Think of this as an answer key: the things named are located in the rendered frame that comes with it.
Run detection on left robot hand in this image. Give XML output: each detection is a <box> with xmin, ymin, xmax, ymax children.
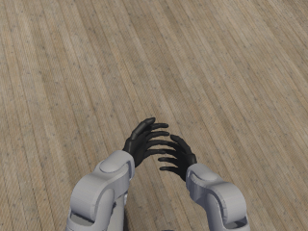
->
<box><xmin>122</xmin><ymin>117</ymin><xmax>170</xmax><ymax>167</ymax></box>

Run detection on left robot thigh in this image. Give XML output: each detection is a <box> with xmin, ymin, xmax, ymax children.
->
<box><xmin>107</xmin><ymin>190</ymin><xmax>128</xmax><ymax>231</ymax></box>

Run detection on robot right forearm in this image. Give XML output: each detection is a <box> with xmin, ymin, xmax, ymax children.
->
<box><xmin>186</xmin><ymin>163</ymin><xmax>250</xmax><ymax>231</ymax></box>

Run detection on robot left forearm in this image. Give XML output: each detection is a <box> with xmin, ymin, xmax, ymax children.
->
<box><xmin>65</xmin><ymin>150</ymin><xmax>135</xmax><ymax>231</ymax></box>

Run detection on right robot hand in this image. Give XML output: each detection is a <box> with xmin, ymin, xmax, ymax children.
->
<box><xmin>158</xmin><ymin>134</ymin><xmax>197</xmax><ymax>182</ymax></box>

